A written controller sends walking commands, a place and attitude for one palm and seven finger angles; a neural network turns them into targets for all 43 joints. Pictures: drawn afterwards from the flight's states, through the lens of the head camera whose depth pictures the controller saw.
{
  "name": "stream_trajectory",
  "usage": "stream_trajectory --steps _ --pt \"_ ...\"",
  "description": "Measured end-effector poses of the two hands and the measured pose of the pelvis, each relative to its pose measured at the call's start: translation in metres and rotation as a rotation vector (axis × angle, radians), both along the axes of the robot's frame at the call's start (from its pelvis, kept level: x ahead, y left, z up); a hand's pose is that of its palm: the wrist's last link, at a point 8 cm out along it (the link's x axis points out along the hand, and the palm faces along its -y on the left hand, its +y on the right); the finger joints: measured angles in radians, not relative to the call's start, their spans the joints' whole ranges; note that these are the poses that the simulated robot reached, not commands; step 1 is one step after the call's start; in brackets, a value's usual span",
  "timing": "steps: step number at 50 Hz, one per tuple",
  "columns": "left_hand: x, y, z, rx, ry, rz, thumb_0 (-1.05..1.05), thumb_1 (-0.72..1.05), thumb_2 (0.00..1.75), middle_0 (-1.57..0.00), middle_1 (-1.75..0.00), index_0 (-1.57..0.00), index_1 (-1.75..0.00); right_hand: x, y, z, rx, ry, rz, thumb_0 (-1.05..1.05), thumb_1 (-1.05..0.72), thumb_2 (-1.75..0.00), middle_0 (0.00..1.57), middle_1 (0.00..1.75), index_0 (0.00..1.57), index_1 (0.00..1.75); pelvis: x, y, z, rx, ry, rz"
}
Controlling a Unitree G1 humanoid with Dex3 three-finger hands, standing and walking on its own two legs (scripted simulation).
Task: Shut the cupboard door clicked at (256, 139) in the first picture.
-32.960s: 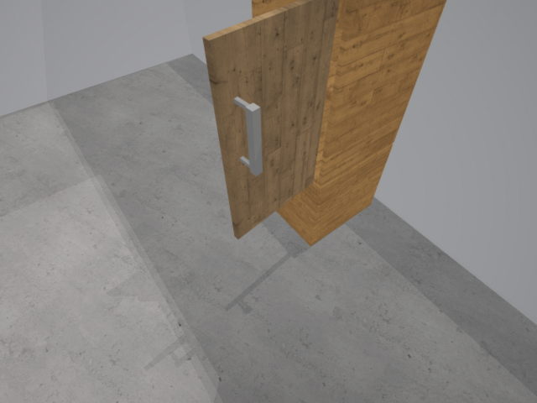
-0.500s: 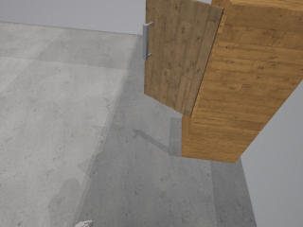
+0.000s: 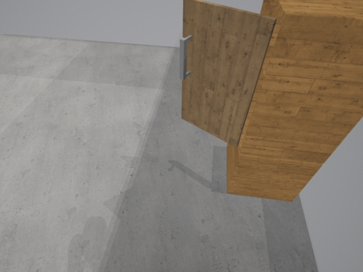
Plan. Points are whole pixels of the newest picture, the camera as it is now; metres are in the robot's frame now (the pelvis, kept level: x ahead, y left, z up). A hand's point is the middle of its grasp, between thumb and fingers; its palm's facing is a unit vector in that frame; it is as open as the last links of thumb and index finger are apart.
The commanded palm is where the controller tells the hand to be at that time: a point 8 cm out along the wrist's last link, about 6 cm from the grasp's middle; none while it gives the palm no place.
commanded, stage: let the arm hang, fingers relaxed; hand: left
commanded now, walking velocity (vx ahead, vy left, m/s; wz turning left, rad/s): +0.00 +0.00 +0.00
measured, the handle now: (186, 58) +0.90 +0.03 +0.03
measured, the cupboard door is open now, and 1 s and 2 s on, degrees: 60 60 60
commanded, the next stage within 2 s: look to check the result in 0.34 s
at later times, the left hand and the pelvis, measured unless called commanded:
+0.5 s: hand out of the picture +0.01 +0.19 -0.18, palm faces +0.02 -0.98 -0.20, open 7.4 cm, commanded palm none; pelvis +0.01 +0.01 +0.00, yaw +0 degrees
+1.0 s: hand out of the picture +0.06 +0.23 -0.17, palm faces -0.01 -0.96 -0.28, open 7.4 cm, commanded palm none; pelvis +0.02 +0.01 +0.00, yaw +0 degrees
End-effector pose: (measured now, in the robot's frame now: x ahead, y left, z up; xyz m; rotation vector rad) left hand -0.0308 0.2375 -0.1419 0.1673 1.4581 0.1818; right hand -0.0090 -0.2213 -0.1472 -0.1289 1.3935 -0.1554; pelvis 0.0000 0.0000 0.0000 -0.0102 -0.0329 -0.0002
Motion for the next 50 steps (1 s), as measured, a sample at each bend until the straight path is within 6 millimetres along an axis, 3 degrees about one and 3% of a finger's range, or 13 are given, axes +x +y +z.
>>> stream_trajectory --steps 9,15,32,50 --pt "0.023 -0.016 -0.007 -0.057 -0.053 -0.013 0.00 0.91 0.89 -0.20 -0.30 -0.20 -0.30 0.004 0.003 0.003 -0.016 -0.015 -0.010 0.00 -0.91 -0.90 0.20 0.30 0.20 0.30 0.003 0.005 0.000 0.004 0.002 -0.002" --pt "0.032 -0.016 -0.008 -0.065 -0.068 -0.016 0.00 0.91 0.89 -0.20 -0.30 -0.20 -0.30 0.005 0.001 0.006 -0.029 -0.013 -0.011 0.00 -0.91 -0.90 0.20 0.30 0.20 0.30 0.005 0.006 0.001 0.004 0.003 0.000" --pt "0.040 0.019 0.001 0.014 -0.056 -0.029 0.00 0.91 0.89 -0.20 -0.30 -0.20 -0.30 0.024 -0.016 0.009 -0.064 -0.031 0.005 0.00 -0.91 -0.90 0.20 0.30 0.20 0.30 0.011 0.008 0.002 0.004 -0.002 -0.001" --pt "0.084 0.041 0.011 0.057 -0.147 -0.066 0.00 0.91 0.89 -0.20 -0.30 -0.20 -0.30 0.072 -0.050 0.025 -0.136 -0.116 0.054 0.00 -0.91 -0.90 0.20 0.30 0.20 0.30 0.016 0.007 0.004 0.004 -0.002 0.006"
